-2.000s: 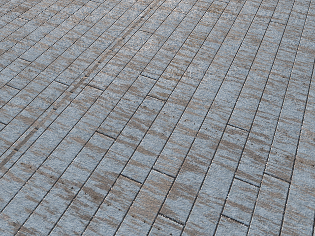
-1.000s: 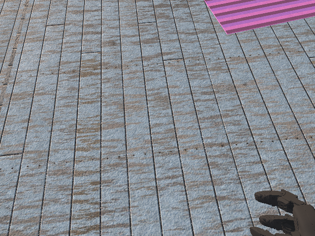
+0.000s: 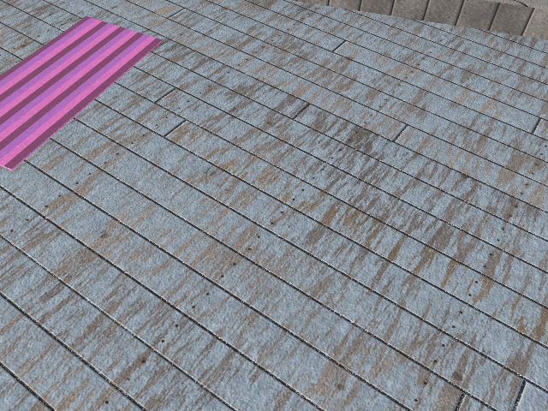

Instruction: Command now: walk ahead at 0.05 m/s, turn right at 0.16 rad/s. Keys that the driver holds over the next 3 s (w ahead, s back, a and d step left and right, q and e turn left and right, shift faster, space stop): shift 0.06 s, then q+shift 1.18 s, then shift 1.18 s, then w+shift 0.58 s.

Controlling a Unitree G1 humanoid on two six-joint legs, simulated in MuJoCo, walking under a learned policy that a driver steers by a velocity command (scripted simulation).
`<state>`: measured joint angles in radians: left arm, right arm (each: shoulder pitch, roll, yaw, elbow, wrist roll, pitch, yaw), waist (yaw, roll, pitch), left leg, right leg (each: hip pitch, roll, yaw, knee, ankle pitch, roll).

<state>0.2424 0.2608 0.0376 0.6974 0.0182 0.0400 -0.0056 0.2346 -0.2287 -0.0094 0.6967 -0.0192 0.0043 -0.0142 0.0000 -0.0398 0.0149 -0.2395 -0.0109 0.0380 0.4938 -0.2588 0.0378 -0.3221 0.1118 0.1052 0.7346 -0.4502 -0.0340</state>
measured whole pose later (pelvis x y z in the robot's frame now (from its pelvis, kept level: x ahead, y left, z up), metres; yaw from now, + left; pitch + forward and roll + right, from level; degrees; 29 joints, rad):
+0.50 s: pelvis +0.01 +0.03 -0.02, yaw +17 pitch +0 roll -1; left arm 0.17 0.30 0.05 0.69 0.02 0.04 0.02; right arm 0.22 -0.30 -0.07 0.65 -0.01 0.05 0.04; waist -0.01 -0.05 0.08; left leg -0.35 -0.05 0.05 0.67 -0.32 0.07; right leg -0.31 -0.08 -0.09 0.84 -0.53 0.04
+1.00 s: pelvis +0.05 +0.02 +0.00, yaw +45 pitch +1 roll +0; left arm 0.10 0.32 0.02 0.66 0.01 0.01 0.04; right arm 0.25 -0.35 -0.11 0.66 0.00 0.06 0.02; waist -0.04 0.03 0.06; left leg -0.31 -0.23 -0.37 0.60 -0.31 0.03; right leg -0.31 0.08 0.12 0.48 -0.19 -0.01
